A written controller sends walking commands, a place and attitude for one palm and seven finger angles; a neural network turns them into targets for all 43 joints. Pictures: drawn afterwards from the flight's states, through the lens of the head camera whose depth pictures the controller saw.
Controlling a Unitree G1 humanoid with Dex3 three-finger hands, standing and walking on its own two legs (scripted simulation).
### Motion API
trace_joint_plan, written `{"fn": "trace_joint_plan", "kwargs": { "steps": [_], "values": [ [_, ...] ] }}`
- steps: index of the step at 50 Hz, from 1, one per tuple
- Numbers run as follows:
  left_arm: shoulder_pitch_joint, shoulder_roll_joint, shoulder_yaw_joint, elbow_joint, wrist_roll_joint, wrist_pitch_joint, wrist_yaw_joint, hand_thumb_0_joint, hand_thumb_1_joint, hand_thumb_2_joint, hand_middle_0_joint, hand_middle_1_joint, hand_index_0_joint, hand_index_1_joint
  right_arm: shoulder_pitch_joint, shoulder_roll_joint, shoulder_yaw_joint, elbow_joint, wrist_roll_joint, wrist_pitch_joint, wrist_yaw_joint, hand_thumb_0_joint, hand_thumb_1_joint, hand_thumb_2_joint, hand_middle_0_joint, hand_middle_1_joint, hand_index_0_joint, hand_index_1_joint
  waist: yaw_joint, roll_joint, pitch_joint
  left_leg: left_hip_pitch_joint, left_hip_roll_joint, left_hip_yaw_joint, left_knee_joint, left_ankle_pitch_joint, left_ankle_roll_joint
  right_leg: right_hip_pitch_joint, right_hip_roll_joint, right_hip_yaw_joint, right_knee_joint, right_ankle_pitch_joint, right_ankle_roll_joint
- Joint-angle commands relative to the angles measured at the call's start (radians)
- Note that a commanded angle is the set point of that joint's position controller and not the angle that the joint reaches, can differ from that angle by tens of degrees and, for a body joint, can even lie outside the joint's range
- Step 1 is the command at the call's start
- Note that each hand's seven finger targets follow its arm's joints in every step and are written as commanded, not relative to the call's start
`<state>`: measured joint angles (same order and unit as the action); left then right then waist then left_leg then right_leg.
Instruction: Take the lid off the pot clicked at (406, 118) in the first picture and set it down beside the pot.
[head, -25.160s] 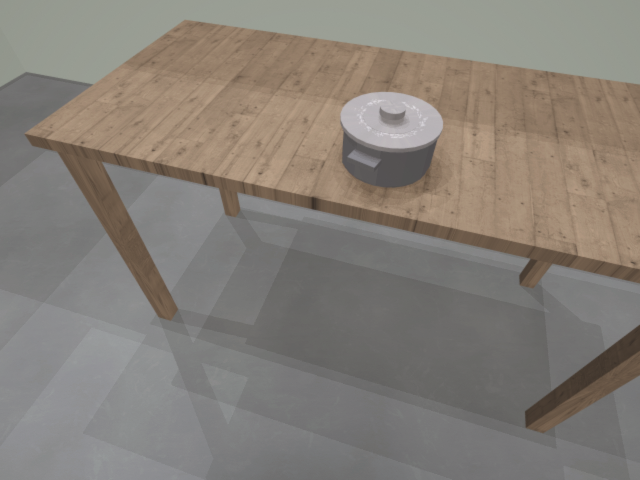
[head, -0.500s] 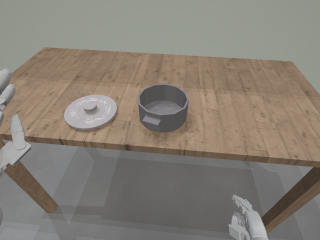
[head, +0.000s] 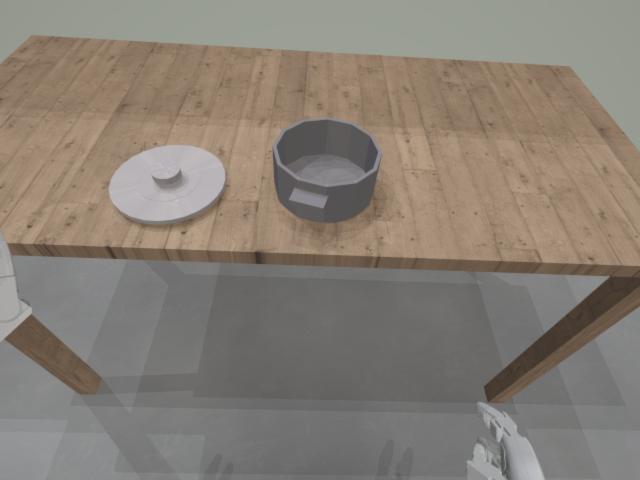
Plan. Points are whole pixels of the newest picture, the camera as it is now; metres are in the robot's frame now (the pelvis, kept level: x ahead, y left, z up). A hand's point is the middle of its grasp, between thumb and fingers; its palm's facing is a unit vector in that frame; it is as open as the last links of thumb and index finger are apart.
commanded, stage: step back with the hand held close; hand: left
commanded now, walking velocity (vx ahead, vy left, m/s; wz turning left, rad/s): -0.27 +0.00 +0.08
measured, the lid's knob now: (166, 172) +0.53 +0.29 +0.05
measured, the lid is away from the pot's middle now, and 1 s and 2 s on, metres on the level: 0.26 0.26 0.26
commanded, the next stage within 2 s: stop stepping back and stand still in 0.60 s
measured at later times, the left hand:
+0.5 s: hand out of the picture +0.07 +0.25 +0.23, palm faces +0.49 -0.82 -0.29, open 7.4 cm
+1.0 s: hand out of the picture -0.08 +0.28 +0.25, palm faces +0.46 -0.80 -0.38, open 7.4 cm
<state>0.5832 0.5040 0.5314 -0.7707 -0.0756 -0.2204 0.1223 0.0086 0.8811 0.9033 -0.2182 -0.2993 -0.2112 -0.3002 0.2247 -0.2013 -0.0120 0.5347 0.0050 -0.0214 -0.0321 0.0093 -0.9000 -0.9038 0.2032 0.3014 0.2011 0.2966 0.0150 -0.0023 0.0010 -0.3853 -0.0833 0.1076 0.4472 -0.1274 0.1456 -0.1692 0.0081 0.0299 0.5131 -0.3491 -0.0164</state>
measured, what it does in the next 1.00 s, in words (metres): walks backwards: left foot, then right foot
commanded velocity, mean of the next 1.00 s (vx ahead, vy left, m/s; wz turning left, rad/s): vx -0.16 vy -0.02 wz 0.05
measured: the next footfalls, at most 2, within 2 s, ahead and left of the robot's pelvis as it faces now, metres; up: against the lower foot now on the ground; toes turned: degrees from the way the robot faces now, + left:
left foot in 0.46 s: +0.02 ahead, +0.05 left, +0.00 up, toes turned +2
right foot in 0.84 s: -0.29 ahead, -0.11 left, +0.00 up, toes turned -1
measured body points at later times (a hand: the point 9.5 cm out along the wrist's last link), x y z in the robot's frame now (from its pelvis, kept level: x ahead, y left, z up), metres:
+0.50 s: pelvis -0.11 +0.01 -0.01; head -0.13 +0.05 +0.43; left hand +0.04 +0.30 +0.24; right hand +0.05 -0.25 -0.07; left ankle -0.02 +0.05 -0.73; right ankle -0.09 -0.15 -0.73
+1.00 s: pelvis -0.22 +0.05 -0.02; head -0.27 +0.10 +0.42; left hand -0.11 +0.32 +0.27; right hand -0.09 -0.20 -0.08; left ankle -0.20 +0.10 -0.74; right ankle -0.33 -0.11 -0.73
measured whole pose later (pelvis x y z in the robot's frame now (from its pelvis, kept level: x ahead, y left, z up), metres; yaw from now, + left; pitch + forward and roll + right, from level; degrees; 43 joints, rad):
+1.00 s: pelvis -0.22 +0.05 -0.02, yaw +0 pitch +0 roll -5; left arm 0.51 0.53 0.54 -0.85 -0.09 -0.23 0.11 0.00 0.88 0.90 -0.22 -0.30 -0.22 -0.30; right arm 0.32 -0.19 -0.01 0.62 0.03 -0.03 -0.05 0.01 -0.90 -0.90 0.21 0.30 0.20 0.30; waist -0.01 -0.03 -0.13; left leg -0.41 -0.01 0.00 0.79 -0.41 0.03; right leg -0.10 0.03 -0.03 0.57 -0.47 0.02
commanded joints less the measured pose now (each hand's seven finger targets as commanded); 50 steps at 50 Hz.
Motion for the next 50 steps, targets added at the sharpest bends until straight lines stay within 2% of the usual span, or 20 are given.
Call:
{"fn": "trace_joint_plan", "kwargs": {
  "steps": [1,4,12,19,21,23,25,27,30,34,35,36,37,38,39,41,43,45,48,50],
  "values": [
    [-0.059,0.115,0.072,-0.084,-0.016,-0.057,0.015,0.000,0.900,0.900,-0.200,-0.300,-0.200,-0.300,-0.080,-0.162,-0.062,-0.136,-0.001,-0.061,-0.018,0.000,-0.900,-0.900,0.200,0.300,0.200,0.300,-0.023,0.074,-0.144,0.169,0.263,-0.292,-0.181,0.012,-0.172,-0.018,0.003,-0.024,-0.084,0.030,-0.022],
    [-0.047,0.119,0.065,-0.146,-0.020,-0.073,0.010,0.000,0.900,0.900,-0.200,-0.300,-0.200,-0.300,-0.095,-0.150,-0.056,-0.143,0.004,-0.061,-0.014,0.000,-0.900,-0.900,0.200,0.300,0.200,0.300,-0.012,0.070,-0.243,0.277,0.238,-0.249,-0.124,0.150,-0.175,-0.024,-0.014,-0.022,-0.109,0.123,-0.027],
    [0.007,0.177,0.128,-0.226,-0.006,-0.068,0.020,0.000,0.900,0.900,-0.200,-0.300,-0.200,-0.300,-0.130,-0.154,-0.054,-0.176,0.004,-0.053,-0.014,0.000,-0.900,-0.900,0.200,0.300,0.200,0.300,-0.013,0.163,-0.114,-0.075,0.223,-0.263,-0.229,-0.497,-0.156,0.035,0.023,-0.044,-0.097,-0.080,-0.040],
    [-0.158,0.106,0.020,-0.049,0.003,-0.073,0.039,0.000,0.900,0.900,-0.200,-0.300,-0.200,-0.300,-0.052,-0.130,-0.076,-0.089,0.018,-0.053,-0.022,0.000,-0.900,-0.900,0.200,0.300,0.200,0.300,-0.079,-0.157,-0.050,0.290,0.121,-0.208,0.434,-0.228,-0.149,-0.513,-0.302,0.136,-0.297,-0.053,-0.119],
    [-0.250,0.094,-0.019,-0.033,0.015,-0.065,0.034,0.000,0.900,0.900,-0.200,-0.300,-0.200,-0.300,-0.082,-0.142,-0.067,-0.094,0.021,-0.053,-0.031,0.000,-0.900,-0.900,0.200,0.300,0.200,0.300,-0.089,-0.114,0.057,0.231,0.146,-0.235,0.351,-0.249,-0.136,-0.541,-0.244,0.062,-0.234,-0.064,-0.087],
    [-0.314,0.093,-0.027,-0.045,0.025,-0.080,0.035,0.000,0.900,0.900,-0.200,-0.300,-0.200,-0.300,-0.125,-0.167,-0.044,-0.117,0.009,-0.078,-0.047,0.000,-0.900,-0.900,0.200,0.300,0.200,0.300,-0.074,0.186,0.180,-0.052,0.233,-0.365,-0.091,-0.343,-0.093,-0.372,-0.052,-0.009,-0.035,-0.076,-0.026],
    [-0.271,0.121,0.017,-0.064,0.031,-0.096,0.034,0.000,0.900,0.900,-0.200,-0.300,-0.200,-0.300,-0.121,-0.145,-0.040,-0.112,-0.008,-0.107,-0.045,0.000,-0.900,-0.900,0.200,0.300,0.200,0.300,-0.043,0.368,0.088,-0.240,0.379,-0.532,-0.339,-0.506,-0.044,-0.142,0.058,0.011,0.357,-0.127,-0.008],
    [-0.251,0.159,0.065,-0.142,0.026,-0.110,0.027,0.000,0.900,0.900,-0.200,-0.300,-0.200,-0.300,-0.106,-0.140,-0.047,-0.122,-0.022,-0.120,-0.025,0.000,-0.900,-0.900,0.200,0.300,0.200,0.300,-0.031,0.292,-0.020,-0.286,0.412,-0.587,-0.380,-0.586,-0.035,-0.081,0.074,0.069,0.568,-0.144,0.000],
    [-0.119,0.134,0.066,-0.249,0.004,-0.088,0.024,0.000,0.900,0.900,-0.200,-0.300,-0.200,-0.300,-0.097,-0.128,-0.065,-0.131,-0.012,-0.132,0.004,0.000,-0.900,-0.900,0.200,0.300,0.200,0.300,-0.009,0.122,-0.176,-0.019,0.359,-0.442,-0.313,-0.400,-0.057,-0.150,0.062,0.033,0.478,-0.136,0.005],
    [0.003,0.126,0.067,-0.333,-0.012,-0.065,0.026,0.000,0.900,0.900,-0.200,-0.300,-0.200,-0.300,-0.096,-0.113,-0.056,-0.126,-0.016,-0.132,0.012,0.000,-0.900,-0.900,0.200,0.300,0.200,0.300,-0.003,0.254,-0.277,0.113,0.290,-0.332,-0.373,-0.400,-0.153,-0.063,0.116,-0.081,0.222,-0.195,-0.012],
    [-0.081,-0.201,-0.397,0.765,0.104,0.169,-0.089,0.000,0.900,0.900,-0.200,-0.300,-0.200,-0.300,0.006,-0.318,-0.122,0.158,-0.046,-0.129,-0.010,0.000,-0.900,-0.900,0.200,0.300,0.200,0.300,-0.188,0.234,-0.119,0.125,0.256,-0.428,-0.019,0.061,-0.121,-0.296,-0.029,0.029,0.275,-0.208,0.002],
    [-0.311,0.183,0.072,-0.601,-0.022,-0.011,-0.006,0.000,0.900,0.900,-0.200,-0.300,-0.200,-0.300,-0.170,-0.076,-0.081,-0.152,0.018,-0.144,0.035,0.000,-0.900,-0.900,0.200,0.300,0.200,0.300,0.039,0.114,-0.390,0.395,0.228,-0.238,-0.255,-0.245,-0.199,-0.125,0.117,-0.057,0.079,-0.204,-0.002],
    [-0.152,0.305,0.197,-0.427,-0.024,-0.059,0.034,0.000,0.900,0.900,-0.200,-0.300,-0.200,-0.300,-0.113,-0.119,-0.055,-0.116,-0.021,-0.149,-0.010,0.000,-0.900,-0.900,0.200,0.300,0.200,0.300,-0.021,0.240,-0.304,0.256,0.247,-0.295,-0.322,-0.351,-0.222,-0.045,0.143,-0.115,-0.002,-0.221,-0.023],
    [-0.060,0.251,0.156,-0.394,-0.023,-0.075,0.023,0.000,0.900,0.900,-0.200,-0.300,-0.200,-0.300,-0.051,-0.103,-0.053,-0.116,-0.021,-0.143,-0.023,0.000,-0.900,-0.900,0.200,0.300,0.200,0.300,-0.002,0.138,-0.288,0.184,0.186,-0.310,-0.298,-0.389,-0.261,0.027,0.169,-0.149,-0.047,-0.210,-0.049],
    [0.105,0.221,0.176,-0.250,-0.035,-0.045,0.019,0.000,0.900,0.900,-0.200,-0.300,-0.200,-0.300,-0.040,-0.087,-0.039,-0.107,-0.017,-0.127,-0.008,0.000,-0.900,-0.900,0.200,0.300,0.200,0.300,-0.004,0.229,-0.278,0.203,0.163,-0.239,-0.258,-0.377,-0.294,0.037,0.132,-0.122,-0.085,-0.147,-0.075],
    [0.053,0.228,0.161,-0.311,-0.029,-0.056,0.016,0.000,0.900,0.900,-0.200,-0.300,-0.200,-0.300,-0.047,-0.089,-0.040,-0.097,-0.007,-0.098,-0.017,0.000,-0.900,-0.900,0.200,0.300,0.200,0.300,-0.024,0.104,-0.283,0.292,0.066,-0.063,0.155,-0.286,-0.249,-0.076,-0.037,-0.031,-0.266,-0.041,-0.129],
    [-0.017,0.244,0.177,-0.330,-0.038,-0.054,0.033,0.000,0.900,0.900,-0.200,-0.300,-0.200,-0.300,-0.051,-0.079,-0.032,-0.088,-0.003,-0.089,-0.024,0.000,-0.900,-0.900,0.200,0.300,0.200,0.300,-0.050,-0.052,-0.210,0.249,0.067,-0.105,0.585,-0.207,-0.180,-0.269,-0.298,0.098,-0.327,0.087,-0.189],
    [-0.100,0.182,0.140,-0.241,-0.026,-0.023,0.011,0.000,0.900,0.900,-0.200,-0.300,-0.200,-0.300,-0.097,-0.109,-0.063,-0.084,0.029,-0.074,-0.022,0.000,-0.900,-0.900,0.200,0.300,0.200,0.300,-0.053,-0.234,-0.035,0.070,0.122,-0.233,0.711,-0.205,-0.159,-0.326,-0.313,0.152,-0.292,-0.130,-0.198],
    [-0.262,0.102,0.045,0.044,-0.016,0.019,0.008,0.000,0.900,0.900,-0.200,-0.300,-0.200,-0.300,-0.120,-0.129,-0.027,-0.082,0.033,-0.063,-0.040,0.000,-0.900,-0.900,0.200,0.300,0.200,0.300,-0.094,0.069,0.219,0.073,0.153,-0.174,0.168,-0.275,-0.129,-0.363,-0.150,-0.006,-0.096,-0.104,-0.087],
    [-0.392,0.069,0.003,0.100,-0.018,0.012,0.016,0.000,0.900,0.900,-0.200,-0.300,-0.200,-0.300,-0.105,-0.162,-0.026,-0.079,0.046,-0.088,-0.041,0.000,-0.900,-0.900,0.200,0.300,0.200,0.300,-0.085,0.427,0.237,0.093,0.307,-0.523,-0.223,-0.493,-0.042,-0.401,0.043,-0.087,0.292,-0.153,-0.009]
  ]
}}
